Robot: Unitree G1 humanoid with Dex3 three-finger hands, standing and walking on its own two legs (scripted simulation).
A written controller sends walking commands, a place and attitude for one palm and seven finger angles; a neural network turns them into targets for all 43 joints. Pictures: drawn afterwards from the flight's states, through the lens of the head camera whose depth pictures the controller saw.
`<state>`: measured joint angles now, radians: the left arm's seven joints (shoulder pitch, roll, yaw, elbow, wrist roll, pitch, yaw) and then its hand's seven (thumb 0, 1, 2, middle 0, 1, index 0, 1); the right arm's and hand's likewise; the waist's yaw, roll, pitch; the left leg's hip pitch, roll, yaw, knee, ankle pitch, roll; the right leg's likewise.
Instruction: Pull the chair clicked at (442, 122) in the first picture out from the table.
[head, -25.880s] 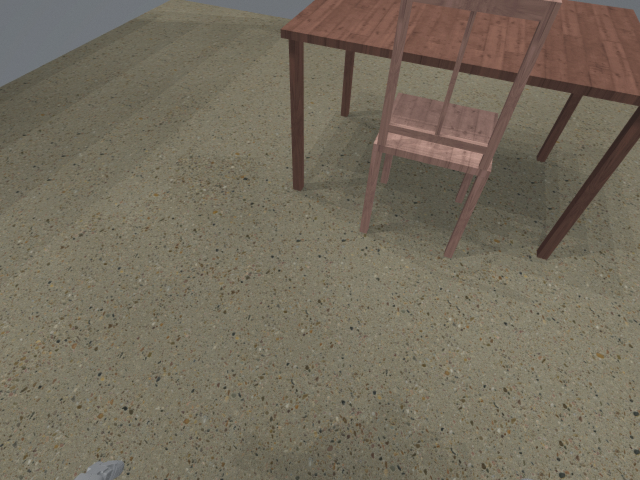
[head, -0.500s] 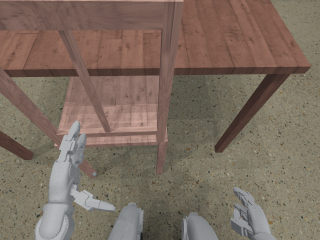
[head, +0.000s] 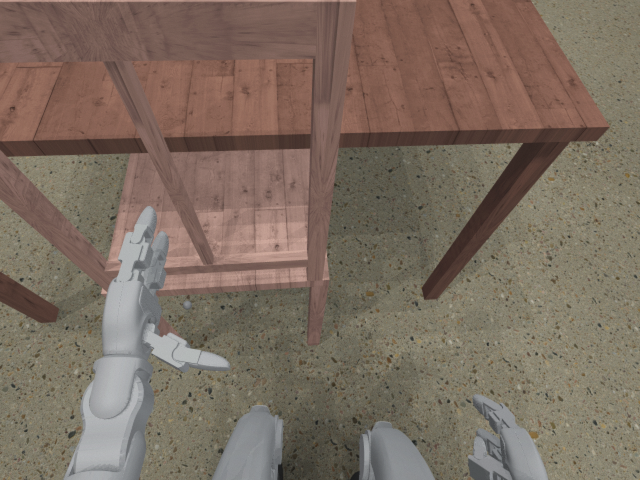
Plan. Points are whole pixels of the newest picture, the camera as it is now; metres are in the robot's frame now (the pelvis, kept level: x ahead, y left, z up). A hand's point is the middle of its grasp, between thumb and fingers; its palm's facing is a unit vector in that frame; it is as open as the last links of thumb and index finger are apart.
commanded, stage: push the fingers through the gap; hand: left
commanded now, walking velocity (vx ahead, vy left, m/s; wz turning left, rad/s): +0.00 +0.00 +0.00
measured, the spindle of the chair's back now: (177, 191) +0.43 +0.20 +0.07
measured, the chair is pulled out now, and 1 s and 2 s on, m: -0.03 -0.03 -0.02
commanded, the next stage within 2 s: hook a spindle and tug to test in 0.96 s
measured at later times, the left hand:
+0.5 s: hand (195, 261) +0.37 +0.17 +0.02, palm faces +0.10 -0.99 -0.03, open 16.9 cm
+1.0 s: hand (195, 260) +0.37 +0.17 +0.02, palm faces +0.09 -1.00 -0.03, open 16.9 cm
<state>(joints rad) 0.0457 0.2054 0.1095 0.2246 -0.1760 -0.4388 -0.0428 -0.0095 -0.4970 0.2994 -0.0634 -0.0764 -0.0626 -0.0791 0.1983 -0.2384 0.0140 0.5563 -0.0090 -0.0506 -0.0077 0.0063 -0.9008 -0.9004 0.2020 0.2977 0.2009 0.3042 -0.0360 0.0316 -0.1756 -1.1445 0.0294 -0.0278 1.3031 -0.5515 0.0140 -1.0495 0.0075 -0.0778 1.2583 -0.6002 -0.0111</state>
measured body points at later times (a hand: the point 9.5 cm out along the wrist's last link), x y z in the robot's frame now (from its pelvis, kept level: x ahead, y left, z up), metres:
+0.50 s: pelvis +0.00 +0.00 +0.00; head +0.12 +0.02 +0.43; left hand +0.36 +0.23 +0.02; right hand +0.13 -0.25 -0.11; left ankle +0.03 +0.11 -0.62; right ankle +0.00 -0.12 -0.62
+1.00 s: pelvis +0.00 +0.00 +0.00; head +0.12 +0.02 +0.44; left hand +0.36 +0.23 +0.02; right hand +0.12 -0.25 -0.11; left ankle +0.03 +0.11 -0.62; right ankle +0.00 -0.12 -0.62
